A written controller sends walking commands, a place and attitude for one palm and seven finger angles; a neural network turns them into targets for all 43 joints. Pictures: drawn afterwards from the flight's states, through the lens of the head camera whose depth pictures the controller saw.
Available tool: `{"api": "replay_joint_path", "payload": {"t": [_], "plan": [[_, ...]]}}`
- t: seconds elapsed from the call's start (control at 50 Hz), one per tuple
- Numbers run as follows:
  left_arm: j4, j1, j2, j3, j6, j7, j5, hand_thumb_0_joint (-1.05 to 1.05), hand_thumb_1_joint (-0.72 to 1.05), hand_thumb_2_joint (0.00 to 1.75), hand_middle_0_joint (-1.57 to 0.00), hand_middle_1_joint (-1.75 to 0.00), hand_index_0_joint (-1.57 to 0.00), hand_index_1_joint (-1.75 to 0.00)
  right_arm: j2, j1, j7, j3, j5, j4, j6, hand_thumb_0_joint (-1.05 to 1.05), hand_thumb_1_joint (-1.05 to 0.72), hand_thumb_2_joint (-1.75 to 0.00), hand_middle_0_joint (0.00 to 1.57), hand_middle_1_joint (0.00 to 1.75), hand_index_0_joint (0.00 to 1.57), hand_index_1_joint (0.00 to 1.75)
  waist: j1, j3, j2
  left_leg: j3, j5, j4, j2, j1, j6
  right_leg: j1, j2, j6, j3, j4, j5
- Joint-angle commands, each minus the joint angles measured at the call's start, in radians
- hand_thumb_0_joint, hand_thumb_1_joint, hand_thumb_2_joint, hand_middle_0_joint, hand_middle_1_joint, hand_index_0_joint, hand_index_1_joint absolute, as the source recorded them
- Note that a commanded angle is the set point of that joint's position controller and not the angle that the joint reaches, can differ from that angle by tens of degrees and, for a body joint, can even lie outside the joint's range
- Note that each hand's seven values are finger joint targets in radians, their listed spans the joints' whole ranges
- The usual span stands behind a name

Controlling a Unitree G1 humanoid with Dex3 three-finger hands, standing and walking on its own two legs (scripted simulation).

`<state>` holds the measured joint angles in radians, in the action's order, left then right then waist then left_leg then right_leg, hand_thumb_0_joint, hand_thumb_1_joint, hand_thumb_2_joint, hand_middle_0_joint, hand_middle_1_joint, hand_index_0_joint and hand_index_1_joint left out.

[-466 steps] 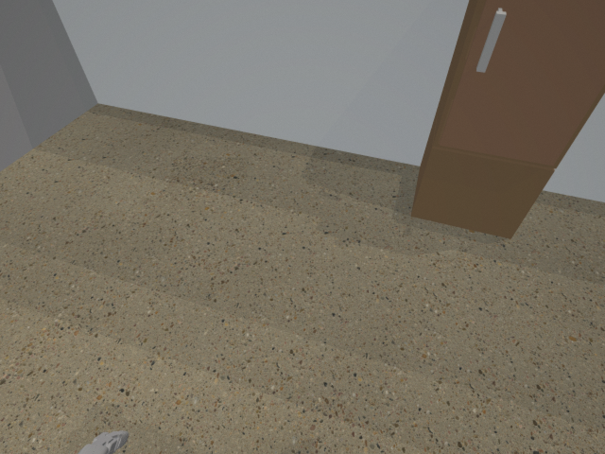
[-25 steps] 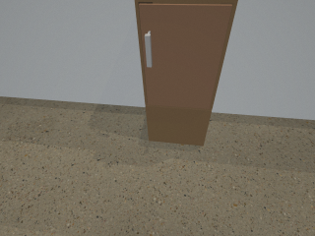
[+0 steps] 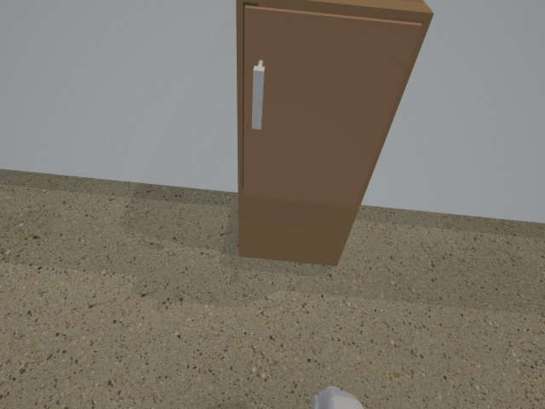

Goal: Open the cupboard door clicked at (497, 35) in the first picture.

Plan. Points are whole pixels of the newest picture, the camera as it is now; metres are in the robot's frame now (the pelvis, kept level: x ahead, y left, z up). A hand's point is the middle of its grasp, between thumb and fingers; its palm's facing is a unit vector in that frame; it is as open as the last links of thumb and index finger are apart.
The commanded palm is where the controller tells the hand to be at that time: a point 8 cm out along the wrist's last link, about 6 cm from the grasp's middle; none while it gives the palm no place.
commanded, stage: take the last steps up to it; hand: left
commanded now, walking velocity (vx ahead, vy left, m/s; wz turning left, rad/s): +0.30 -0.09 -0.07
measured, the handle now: (258, 95) +0.83 +0.09 +0.05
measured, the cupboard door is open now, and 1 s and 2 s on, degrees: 0 0 0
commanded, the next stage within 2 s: come to a stop and stand still in 0.52 s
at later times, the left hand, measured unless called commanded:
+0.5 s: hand (212, 357) +0.25 +0.12 -0.17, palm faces +0.03 -0.97 -0.24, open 7.1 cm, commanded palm none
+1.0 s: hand (215, 352) +0.26 +0.12 -0.18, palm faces +0.04 -0.97 -0.23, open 7.4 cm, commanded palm none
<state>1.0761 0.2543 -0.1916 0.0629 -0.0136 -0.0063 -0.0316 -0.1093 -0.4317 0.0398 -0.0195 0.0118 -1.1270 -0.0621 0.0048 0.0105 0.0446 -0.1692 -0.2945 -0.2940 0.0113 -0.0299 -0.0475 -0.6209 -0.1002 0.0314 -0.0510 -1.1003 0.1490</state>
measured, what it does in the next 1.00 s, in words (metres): walks ahead: right foot, then left foot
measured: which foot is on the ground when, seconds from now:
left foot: down 0.00-0.26, up 0.28-0.68, down 0.70-1.00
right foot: up 0.00-0.22, down 0.24-0.74, up 0.76-1.00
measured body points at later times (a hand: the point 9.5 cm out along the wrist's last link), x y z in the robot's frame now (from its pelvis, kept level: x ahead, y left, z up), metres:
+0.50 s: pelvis +0.19 -0.07 -0.01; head +0.20 -0.08 +0.44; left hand +0.25 +0.17 -0.15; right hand +0.21 -0.31 -0.17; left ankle +0.22 +0.07 -0.67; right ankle +0.20 -0.14 -0.74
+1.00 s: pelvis +0.25 -0.07 -0.01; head +0.29 -0.07 +0.44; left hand +0.26 +0.17 -0.16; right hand +0.35 -0.30 -0.16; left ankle +0.32 +0.06 -0.74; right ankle +0.24 -0.20 -0.70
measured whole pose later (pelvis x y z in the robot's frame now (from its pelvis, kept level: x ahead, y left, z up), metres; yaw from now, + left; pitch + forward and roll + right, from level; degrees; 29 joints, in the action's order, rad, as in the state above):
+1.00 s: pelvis +0.25 -0.07 -0.01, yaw -2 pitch -1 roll +0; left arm 1.03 0.25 -0.16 0.05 -0.05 0.04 -0.02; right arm -0.15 -0.07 0.04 -0.05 0.01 -1.01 0.02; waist 0.03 0.11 -0.01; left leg -0.13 -0.15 -0.49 -0.08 0.32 -0.01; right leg -0.40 -0.05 0.03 -0.03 -0.93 0.50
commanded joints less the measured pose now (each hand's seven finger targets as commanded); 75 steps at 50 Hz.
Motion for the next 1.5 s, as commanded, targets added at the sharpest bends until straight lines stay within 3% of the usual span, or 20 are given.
{"api": "replay_joint_path", "payload": {"t": [0.0, 0.1, 0.18, 0.2, 0.22, 0.24, 0.3, 0.38, 0.6, 0.66, 0.7, 0.74, 0.9, 1.02, 1.04, 1.06, 1.12, 1.26, 1.38, 1.48], "plan": [[-0.085, -0.099, -0.002, -0.003, 0.011, -0.014, 0.008, 0.00, 0.90, 0.90, -0.20, -0.30, -0.20, -0.30, -0.116, -0.115, 0.008, -0.020, 0.010, 0.007, -0.021, 0.00, -0.90, -0.90, 0.20, 0.30, 0.20, 0.30, -0.031, 0.193, -0.131, 0.171, 0.498, 0.098, -0.324, 0.010, -0.082, -0.170, -0.025, -0.008, -0.007, 0.090, 0.002], [-0.139, -0.244, 0.012, -0.016, 0.029, -0.021, 0.014, 0.00, 0.90, 0.90, -0.20, -0.30, -0.20, -0.30, -0.131, -0.177, 0.010, -0.026, 0.023, -0.029, -0.014, 0.00, -0.90, -0.90, 0.20, 0.30, 0.20, 0.30, -0.074, 0.179, -0.153, 0.136, 0.671, 0.031, -0.320, -0.055, -0.092, -0.068, 0.014, -0.051, -0.064, 0.344, 0.070], [-0.057, 0.029, -0.039, -0.002, 0.057, -0.010, 0.013, 0.00, 0.90, 0.90, -0.20, -0.30, -0.20, -0.30, -0.176, -0.119, 0.006, -0.040, 0.008, -0.025, -0.008, 0.00, -0.90, -0.90, 0.20, 0.30, 0.20, 0.30, 0.053, -0.009, -0.139, 0.069, 0.943, -0.286, -0.279, 0.016, -0.041, 0.405, 0.114, -0.098, -0.126, 0.558, 0.014], [-0.011, 0.171, -0.093, 0.017, 0.073, -0.004, 0.005, 0.00, 0.90, 0.90, -0.20, -0.30, -0.20, -0.30, -0.166, -0.106, -0.005, -0.041, -0.001, -0.016, -0.010, 0.00, -0.90, -0.90, 0.20, 0.30, 0.20, 0.30, 0.116, -0.100, -0.098, 0.047, 0.753, -0.488, -0.239, 0.196, -0.007, 0.677, 0.044, -0.131, -0.047, 0.581, -0.075], [0.017, 0.287, -0.194, 0.042, 0.082, 0.011, 0.002, 0.00, 0.90, 0.90, -0.20, -0.30, -0.20, -0.30, -0.098, -0.141, -0.015, -0.034, -0.016, 0.006, -0.012, 0.00, -0.90, -0.90, 0.20, 0.30, 0.20, 0.30, 0.143, -0.229, 0.141, 0.006, 0.056, -0.822, -0.087, 0.469, 0.036, 0.926, -0.245, -0.238, 0.320, 0.624, -0.229], [0.027, 0.308, -0.240, 0.045, 0.078, 0.015, 0.024, 0.00, 0.90, 0.90, -0.20, -0.30, -0.20, -0.30, -0.095, -0.109, -0.012, -0.031, -0.020, 0.034, -0.006, 0.00, -0.90, -0.90, 0.20, 0.30, 0.20, 0.30, 0.119, -0.263, 0.140, 0.111, -0.310, -1.070, -0.021, 0.556, 0.030, 0.896, -0.365, -0.313, 0.513, 0.729, -0.317], [-0.032, 0.067, -0.123, 0.014, 0.074, 0.024, 0.026, 0.00, 0.90, 0.90, -0.20, -0.30, -0.20, -0.30, -0.071, 0.007, -0.022, -0.041, -0.004, 0.051, 0.016, 0.00, -0.90, -0.90, 0.20, 0.30, 0.20, 0.30, 0.036, 0.012, -0.020, 0.186, -0.087, -1.093, -0.144, 0.598, 0.024, 0.496, -0.276, -0.245, 0.305, 0.838, -0.054], [-0.039, -0.016, -0.040, -0.014, 0.089, 0.030, 0.013, 0.00, 0.90, 0.90, -0.20, -0.30, -0.20, -0.30, -0.032, -0.051, -0.031, -0.039, 0.015, 0.038, 0.054, 0.00, -0.90, -0.90, 0.20, 0.30, 0.20, 0.30, -0.058, 0.050, 0.002, 0.152, -0.003, -0.899, -0.159, 0.486, 0.052, 0.274, -0.175, -0.187, 0.078, 0.906, -0.033], [0.017, 0.128, -0.081, -0.009, 0.091, 0.026, 0.009, 0.00, 0.90, 0.90, -0.20, -0.30, -0.20, -0.30, -0.064, 0.245, -0.048, -0.024, 0.011, 0.136, 0.022, 0.00, -0.90, -0.90, 0.20, 0.30, 0.20, 0.30, 0.018, 0.040, 0.034, 0.076, 0.030, -0.355, -0.103, 0.453, 0.067, 0.522, -0.165, -0.205, 0.082, 0.797, -0.348], [0.032, 0.129, -0.033, -0.030, 0.071, 0.039, 0.021, 0.00, 0.90, 0.90, -0.20, -0.30, -0.20, -0.30, -0.102, 0.144, -0.025, -0.015, 0.009, 0.080, 0.007, 0.00, -0.90, -0.90, 0.20, 0.30, 0.20, 0.30, -0.020, -0.053, -0.054, 0.113, 0.499, -0.145, -0.119, 0.142, 0.063, 0.467, -0.059, -0.097, 0.003, 0.578, -0.428], [0.032, 0.184, 0.017, -0.050, 0.054, 0.053, 0.031, 0.00, 0.90, 0.90, -0.20, -0.30, -0.20, -0.30, -0.183, 0.097, -0.005, -0.022, 0.000, 0.061, 0.014, 0.00, -0.90, -0.90, 0.20, 0.30, 0.20, 0.30, -0.016, -0.127, -0.207, 0.272, 1.123, -0.209, -0.354, -0.061, -0.065, 0.328, 0.020, -0.018, -0.031, 0.513, 0.110], [0.037, 0.182, -0.011, -0.043, 0.025, 0.058, 0.025, 0.00, 0.90, 0.90, -0.20, -0.30, -0.20, -0.30, -0.192, 0.159, 0.012, -0.022, -0.005, 0.065, 0.036, 0.00, -0.90, -0.90, 0.20, 0.30, 0.20, 0.30, -0.010, -0.066, -0.282, 0.290, 1.137, -0.119, -0.385, 0.022, -0.124, 0.310, 0.028, 0.000, -0.010, 0.387, 0.393], [-0.055, 0.128, -0.016, 0.003, -0.027, 0.044, 0.012, 0.00, 0.90, 0.90, -0.20, -0.30, -0.20, -0.30, -0.225, 0.254, 0.015, -0.078, 0.006, 0.137, 0.077, 0.00, -0.90, -0.90, 0.20, 0.30, 0.20, 0.30, -0.008, -0.122, -0.131, 0.244, 0.706, -0.089, -0.383, 0.128, -0.157, 0.208, 0.041, 0.000, 0.040, 0.095, 0.370], [-0.050, 0.203, 0.000, 0.000, -0.007, 0.037, 0.009, 0.00, 0.90, 0.90, -0.20, -0.30, -0.20, -0.30, -0.198, 0.345, -0.016, -0.074, 0.010, 0.168, 0.090, 0.00, -0.90, -0.90, 0.20, 0.30, 0.20, 0.30, 0.048, -0.084, -0.204, 0.183, 0.025, -0.106, -0.253, 0.388, -0.045, 0.469, 0.052, -0.006, -0.037, 0.522, 0.136], [-0.041, 0.219, -0.043, 0.001, 0.003, 0.040, 0.001, 0.00, 0.90, 0.90, -0.20, -0.30, -0.20, -0.30, -0.155, 0.324, -0.023, -0.068, 0.002, 0.166, 0.094, 0.00, -0.90, -0.90, 0.20, 0.30, 0.20, 0.30, 0.054, -0.049, -0.072, 0.137, -0.122, -0.194, -0.168, 0.457, 0.006, 0.500, 0.018, -0.009, 0.016, 0.662, 0.121], [-0.062, 0.169, -0.119, 0.003, 0.019, 0.042, -0.009, 0.00, 0.90, 0.90, -0.20, -0.30, -0.20, -0.30, -0.084, 0.298, -0.030, -0.052, -0.008, 0.179, 0.103, 0.00, -0.90, -0.90, 0.20, 0.30, 0.20, 0.30, 0.031, 0.006, 0.177, 0.093, -0.205, -0.352, -0.067, 0.502, 0.070, 0.388, -0.169, -0.074, 0.293, 0.851, 0.296], [-0.133, 0.005, -0.192, 0.014, 0.012, 0.043, -0.003, 0.00, 0.90, 0.90, -0.20, -0.30, -0.20, -0.30, -0.126, 0.326, -0.047, -0.057, 0.006, 0.187, 0.120, 0.00, -0.90, -0.90, 0.20, 0.30, 0.20, 0.30, 0.023, 0.135, 0.149, 0.185, -0.147, -0.583, -0.065, 0.476, 0.059, 0.109, -0.262, -0.151, 0.434, 1.022, 0.604], [-0.115, 0.056, -0.157, 0.020, 0.026, 0.044, 0.008, 0.00, 0.90, 0.90, -0.20, -0.30, -0.20, -0.30, -0.164, 0.173, -0.054, -0.061, 0.015, 0.129, 0.103, 0.00, -0.90, -0.90, 0.20, 0.30, 0.20, 0.30, 0.035, 0.046, 0.084, 0.166, -0.006, -0.665, -0.047, 0.550, 0.088, 0.437, -0.203, -0.138, 0.246, 0.902, 0.235], [-0.078, 0.130, -0.154, 0.028, 0.028, 0.050, -0.001, 0.00, 0.90, 0.90, -0.20, -0.30, -0.20, -0.30, -0.144, 0.211, -0.042, -0.043, 0.007, 0.158, 0.089, 0.00, -0.90, -0.90, 0.20, 0.30, 0.20, 0.30, 0.080, -0.009, 0.120, 0.160, -0.137, -0.458, -0.055, 0.521, 0.092, 0.592, -0.246, -0.205, 0.275, 0.841, -0.017], [-0.065, 0.039, -0.153, 0.022, 0.016, 0.046, 0.008, 0.00, 0.90, 0.90, -0.20, -0.30, -0.20, -0.30, -0.108, 0.074, -0.029, -0.029, -0.004, 0.099, 0.076, 0.00, -0.90, -0.90, 0.20, 0.30, 0.20, 0.30, 0.007, -0.044, 0.146, 0.105, 0.030, -0.142, -0.012, 0.199, 0.076, 0.425, -0.153, -0.140, 0.173, 0.767, -0.043]]}}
